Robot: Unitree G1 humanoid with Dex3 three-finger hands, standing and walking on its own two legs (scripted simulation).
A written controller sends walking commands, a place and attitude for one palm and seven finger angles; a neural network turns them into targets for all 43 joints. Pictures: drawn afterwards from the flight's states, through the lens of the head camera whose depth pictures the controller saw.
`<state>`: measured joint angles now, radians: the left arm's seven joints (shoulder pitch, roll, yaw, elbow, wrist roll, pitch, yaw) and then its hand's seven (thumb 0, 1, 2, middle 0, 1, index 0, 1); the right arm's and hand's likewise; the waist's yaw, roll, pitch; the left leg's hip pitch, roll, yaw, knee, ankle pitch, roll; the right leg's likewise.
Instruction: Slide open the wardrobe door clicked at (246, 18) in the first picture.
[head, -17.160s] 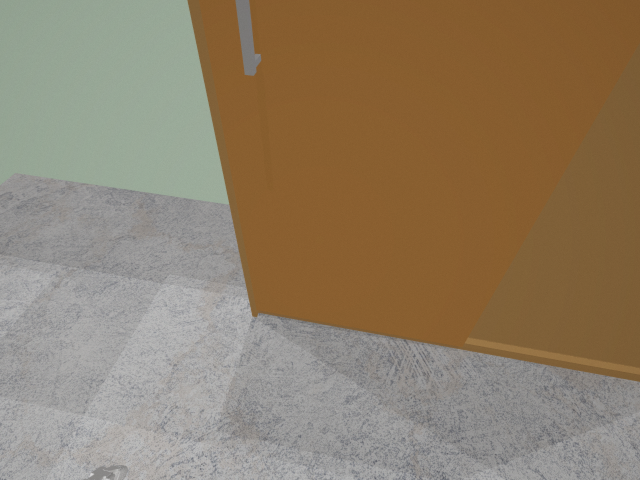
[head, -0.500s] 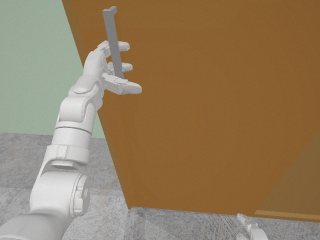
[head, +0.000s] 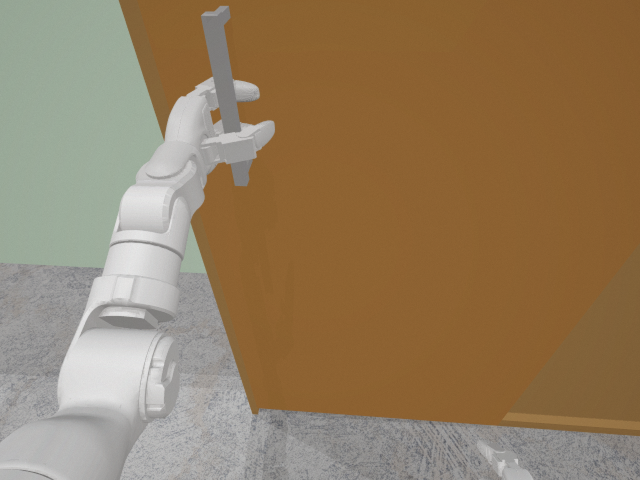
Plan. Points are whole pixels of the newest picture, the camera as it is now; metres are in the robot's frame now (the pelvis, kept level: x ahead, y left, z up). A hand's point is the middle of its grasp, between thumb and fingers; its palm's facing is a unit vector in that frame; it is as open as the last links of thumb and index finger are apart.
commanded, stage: grip the handle and tug to test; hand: left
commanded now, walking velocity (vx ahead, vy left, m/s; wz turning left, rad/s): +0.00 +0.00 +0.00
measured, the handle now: (233, 104) +0.48 +0.14 +0.27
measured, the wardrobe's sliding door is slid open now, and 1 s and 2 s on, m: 0.00 0.00 0.00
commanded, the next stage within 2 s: tug the door sideways, standing still in 0.86 s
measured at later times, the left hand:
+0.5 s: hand (243, 137) +0.43 +0.11 +0.25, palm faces -0.02 -1.00 +0.01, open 5.4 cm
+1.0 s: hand (244, 141) +0.42 +0.11 +0.25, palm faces -0.03 -1.00 -0.02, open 5.8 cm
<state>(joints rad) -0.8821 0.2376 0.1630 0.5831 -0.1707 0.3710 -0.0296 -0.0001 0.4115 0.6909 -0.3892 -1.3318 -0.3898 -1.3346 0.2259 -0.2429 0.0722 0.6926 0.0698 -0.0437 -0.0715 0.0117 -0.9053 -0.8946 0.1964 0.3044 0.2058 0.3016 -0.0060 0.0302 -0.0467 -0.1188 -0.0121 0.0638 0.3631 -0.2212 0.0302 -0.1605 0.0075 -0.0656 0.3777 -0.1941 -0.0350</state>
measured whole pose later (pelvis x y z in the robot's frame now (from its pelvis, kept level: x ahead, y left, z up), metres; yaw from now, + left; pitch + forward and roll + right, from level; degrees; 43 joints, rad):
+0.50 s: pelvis +0.01 +0.00 +0.00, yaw +0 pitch -1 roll +0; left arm -0.80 0.23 0.17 0.44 -0.18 0.43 -0.04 0.01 0.78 0.82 -0.39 -1.40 -0.38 -1.38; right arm 0.19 -0.25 0.07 0.67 0.07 -0.02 -0.06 0.01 -0.91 -0.89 0.20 0.30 0.21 0.30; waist 0.00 0.04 -0.05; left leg -0.09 0.00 0.07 0.35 -0.23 0.03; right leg -0.14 0.02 -0.06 0.36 -0.20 -0.04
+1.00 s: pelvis +0.04 +0.00 +0.00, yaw -1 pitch -1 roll +0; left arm -0.60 0.21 0.18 0.09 -0.18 0.55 -0.03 0.00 0.81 0.81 -0.31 -1.40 -0.26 -1.36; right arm 0.15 -0.24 0.07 0.62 0.06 0.06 -0.03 0.01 -0.91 -0.89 0.20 0.30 0.20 0.30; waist 0.01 0.06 -0.07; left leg -0.06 -0.01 0.08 0.34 -0.26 0.03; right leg -0.11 0.02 -0.04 0.36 -0.24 -0.03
